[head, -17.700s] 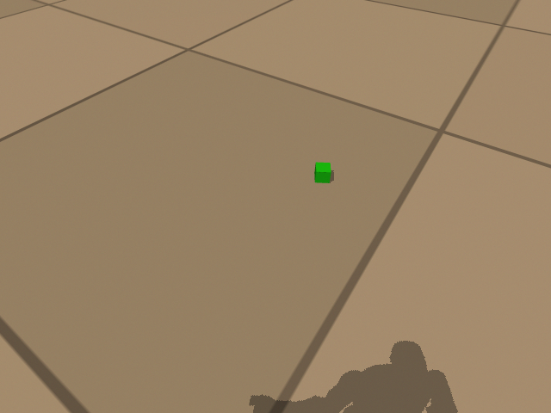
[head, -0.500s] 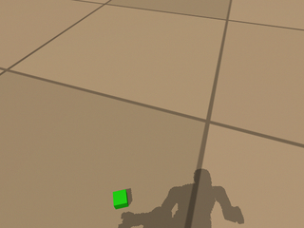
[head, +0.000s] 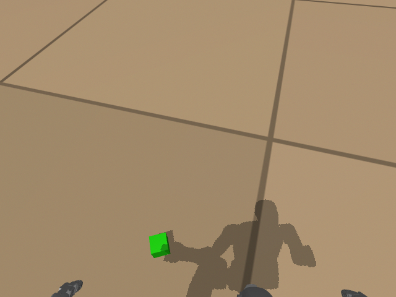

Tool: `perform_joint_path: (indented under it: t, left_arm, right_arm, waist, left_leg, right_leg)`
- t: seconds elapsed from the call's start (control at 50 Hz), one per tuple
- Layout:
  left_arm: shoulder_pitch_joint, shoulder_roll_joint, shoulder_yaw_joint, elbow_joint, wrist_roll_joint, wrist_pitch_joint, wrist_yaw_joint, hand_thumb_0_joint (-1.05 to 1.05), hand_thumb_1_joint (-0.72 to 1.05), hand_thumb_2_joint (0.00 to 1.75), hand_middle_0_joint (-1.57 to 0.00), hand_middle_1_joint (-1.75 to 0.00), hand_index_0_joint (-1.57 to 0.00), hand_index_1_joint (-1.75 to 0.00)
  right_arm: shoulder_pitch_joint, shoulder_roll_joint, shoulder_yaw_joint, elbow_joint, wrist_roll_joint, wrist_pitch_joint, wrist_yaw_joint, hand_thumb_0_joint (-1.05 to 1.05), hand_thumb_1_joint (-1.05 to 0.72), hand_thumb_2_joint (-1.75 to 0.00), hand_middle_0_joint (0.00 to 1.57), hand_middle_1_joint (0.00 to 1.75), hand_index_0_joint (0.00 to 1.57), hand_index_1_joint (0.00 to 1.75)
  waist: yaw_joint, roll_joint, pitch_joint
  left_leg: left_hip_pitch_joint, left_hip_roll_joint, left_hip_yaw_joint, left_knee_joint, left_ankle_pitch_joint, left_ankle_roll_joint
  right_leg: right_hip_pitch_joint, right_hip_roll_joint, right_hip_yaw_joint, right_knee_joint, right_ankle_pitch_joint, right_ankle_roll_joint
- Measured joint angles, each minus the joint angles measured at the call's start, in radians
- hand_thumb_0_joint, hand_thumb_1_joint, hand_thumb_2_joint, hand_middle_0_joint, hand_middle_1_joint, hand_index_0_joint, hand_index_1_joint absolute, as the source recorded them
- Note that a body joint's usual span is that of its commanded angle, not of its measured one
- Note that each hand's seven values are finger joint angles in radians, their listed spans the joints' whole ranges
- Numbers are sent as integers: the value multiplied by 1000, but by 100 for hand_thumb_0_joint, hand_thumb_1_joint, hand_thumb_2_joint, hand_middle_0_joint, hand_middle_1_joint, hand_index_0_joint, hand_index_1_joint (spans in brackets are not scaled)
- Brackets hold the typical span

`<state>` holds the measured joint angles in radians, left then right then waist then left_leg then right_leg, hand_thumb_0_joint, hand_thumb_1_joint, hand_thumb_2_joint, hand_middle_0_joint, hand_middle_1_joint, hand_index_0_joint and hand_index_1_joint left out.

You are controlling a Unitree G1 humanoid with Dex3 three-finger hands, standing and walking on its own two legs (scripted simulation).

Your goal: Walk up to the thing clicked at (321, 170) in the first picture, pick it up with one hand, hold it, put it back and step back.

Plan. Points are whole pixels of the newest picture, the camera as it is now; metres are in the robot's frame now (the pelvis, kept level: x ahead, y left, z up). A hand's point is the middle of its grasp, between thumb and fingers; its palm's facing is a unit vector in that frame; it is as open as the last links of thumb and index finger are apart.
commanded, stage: walk up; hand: left
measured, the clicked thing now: (159, 245) +0.42 +0.23 -0.71
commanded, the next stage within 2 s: none
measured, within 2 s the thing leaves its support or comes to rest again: neither
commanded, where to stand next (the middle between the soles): +0.03 +0.01 m, yaw -2 degrees
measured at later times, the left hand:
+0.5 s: hand out of the picture +0.09 +0.27 -0.14, palm faces -0.03 -0.92 -0.39, open 7.4 cm
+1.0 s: hand out of the picture +0.04 +0.28 -0.12, palm faces -0.17 -0.92 -0.37, open 7.4 cm
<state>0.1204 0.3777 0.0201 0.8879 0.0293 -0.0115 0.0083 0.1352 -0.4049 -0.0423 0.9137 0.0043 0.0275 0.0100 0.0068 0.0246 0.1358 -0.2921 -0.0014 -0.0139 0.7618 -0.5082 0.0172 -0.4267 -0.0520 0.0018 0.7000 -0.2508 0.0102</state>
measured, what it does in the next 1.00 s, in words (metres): lifts its right foot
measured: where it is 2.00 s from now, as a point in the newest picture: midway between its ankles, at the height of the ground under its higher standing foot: outside the picture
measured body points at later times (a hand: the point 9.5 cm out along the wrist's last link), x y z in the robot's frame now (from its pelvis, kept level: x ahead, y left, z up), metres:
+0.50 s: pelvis -0.04 +0.00 +0.01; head +0.03 +0.00 +0.45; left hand +0.09 +0.32 -0.11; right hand +0.08 -0.33 -0.11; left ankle -0.04 +0.12 -0.69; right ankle +0.06 -0.14 -0.71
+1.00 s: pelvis -0.04 +0.01 +0.03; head -0.02 +0.02 +0.47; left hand +0.05 +0.33 -0.10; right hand -0.09 -0.32 -0.08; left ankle -0.08 +0.13 -0.71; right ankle -0.01 -0.14 -0.69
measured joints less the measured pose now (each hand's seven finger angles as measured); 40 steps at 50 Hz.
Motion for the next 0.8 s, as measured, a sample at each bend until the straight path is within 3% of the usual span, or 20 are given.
perform_joint_path:
  t: [0.04, 0.1, 0.14, 0.16, 0.18, 0.22, 0.3, 0.44, 0.46, 0.52, 0.58, 0.62, 0.68, 0.72, 0.8]
  left_arm:
    - [-8, 13, 5, 7, -10, 11, -1, 0, 90, 90, -20, -30, -20, -30]
    - [4, 10, 6, 50, -20, 22, -1, 0, 90, 90, -20, -30, -20, -30]
    - [13, 16, 10, 76, -27, 17, -6, 0, 90, 90, -20, -30, -20, -30]
    - [14, 17, 12, 89, -29, 12, -7, 0, 90, 90, -20, -30, -20, -30]
    - [15, 16, 13, 103, -30, 8, -8, 0, 90, 90, -20, -30, -20, -30]
    - [20, 14, 8, 127, -31, 9, -12, 0, 90, 90, -20, -30, -20, -30]
    - [21, 0, -3, 158, -35, 16, -20, 0, 90, 90, -20, -30, -20, -30]
    - [-64, 4, 8, 108, -43, 30, -5, 0, 90, 90, -20, -30, -20, -30]
    - [-77, 5, 9, 96, -39, 34, -3, 0, 90, 90, -20, -30, -20, -30]
    - [-104, 9, 12, 62, -16, 41, 4, 0, 90, 90, -20, -30, -20, -30]
    - [-117, 19, 14, 44, 3, 48, 9, 0, 90, 90, -20, -30, -20, -30]
    - [-120, 30, 17, 38, 2, 55, 9, 0, 90, 90, -20, -30, -20, -30]
    - [-90, 31, 26, 61, -4, 58, 10, 0, 90, 90, -20, -30, -20, -30]
    - [-55, 38, 30, 77, -12, 55, 1, 0, 90, 90, -20, -30, -20, -30]
    - [34, 49, 40, 108, -4, 53, -26, 0, 90, 90, -20, -30, -20, -30]
  right_arm:
    - [15, 22, 0, 34, -21, -12, -2, 0, -91, -90, 20, 30, 20, 30]
    - [49, 38, 15, 69, -28, -16, 7, 0, -91, -90, 20, 30, 20, 30]
    - [59, 48, 24, 87, -27, -21, 8, 0, -90, -90, 20, 30, 20, 30]
    - [58, 50, 27, 92, -23, -24, 9, 0, -90, -90, 20, 30, 20, 30]
    - [56, 50, 28, 98, -19, -26, 9, 0, -90, -90, 20, 30, 20, 30]
    - [53, 55, 29, 106, -14, -27, 7, 0, -90, -90, 20, 30, 20, 30]
    - [44, 52, 29, 128, -13, -20, 7, 0, -90, -90, 20, 30, 20, 30]
    - [-54, 11, -7, 82, 16, 11, -8, 0, -90, -90, 20, 30, 20, 30]
    - [-67, 2, -13, 71, 16, 17, -10, 0, -90, -90, 20, 30, 20, 30]
    - [-90, -18, -28, 39, 8, 34, -6, 0, -91, -90, 20, 30, 20, 30]
    - [-75, -23, -34, 23, -2, 24, 5, 0, -91, -90, 20, 30, 20, 30]
    - [-50, -14, -37, 35, -20, 6, 8, 0, -91, -90, 20, 30, 20, 30]
    - [-1, 15, -24, 65, -40, -3, 12, 0, -91, -90, 20, 30, 20, 30]
    - [29, 39, -14, 87, -44, -12, 9, 0, -91, -90, 20, 30, 20, 30]
    - [92, 63, -11, 95, -47, -47, 10, 0, -90, -90, 20, 30, 20, 30]
  waist:
    - [8, -47, 6]
    - [-6, -41, -20]
    - [-5, -46, -26]
    - [-4, -44, -22]
    - [-6, -39, -17]
    - [-10, -40, -22]
    - [-7, -36, -47]
    - [-10, -31, 33]
    - [-11, -32, 44]
    - [-7, -42, 62]
    - [-12, -52, 46]
    - [-11, -75, 34]
    - [-18, -82, 17]
    - [-22, -87, 4]
    - [-22, -88, -25]
  left_leg:
    - [42, -29, 31, -82, 116, -6]
    - [53, -16, 24, -89, 116, -4]
    - [67, -6, 27, -103, 119, -9]
    - [74, 1, 28, -104, 119, -12]
    - [81, 8, 27, -106, 118, -15]
    - [100, 12, 27, -132, 128, -18]
    - [126, 12, 28, -188, 153, -21]
    - [24, -1, 13, -100, 175, -9]
    - [-4, -10, 9, -53, 170, -2]
    - [-64, -47, -4, 120, 11, 14]
    - [-32, -39, 12, 67, 18, 14]
    - [3, -48, 28, -21, 76, 15]
    - [10, -41, 35, -27, 95, 24]
    - [33, -31, 34, -77, 123, 23]
    - [89, -7, 50, -176, 163, 19]
  right_leg:
    - [-10, -29, 31, 38, -17, -2]
    - [14, 9, 51, 50, -159, -20]
    - [56, 19, 50, -18, -72, -23]
    - [74, 22, 46, -56, 16, -14]
    - [88, 27, 43, -75, 36, 3]
    - [106, 29, 42, -97, 32, 19]
    - [126, 29, 42, -139, 41, 17]
    - [53, 16, 29, -92, 60, 13]
    - [39, 10, 30, -83, 64, 13]
    - [-4, -6, 45, -61, 81, 10]
    - [-52, -15, 51, -42, 95, 12]
    - [-93, -19, 78, 22, 30, -3]
    - [-107, 59, 155, 144, -157, -26]
    - [-94, 96, 172, 214, -147, -27]
    - [-11, 95, 126, 198, -137, -15]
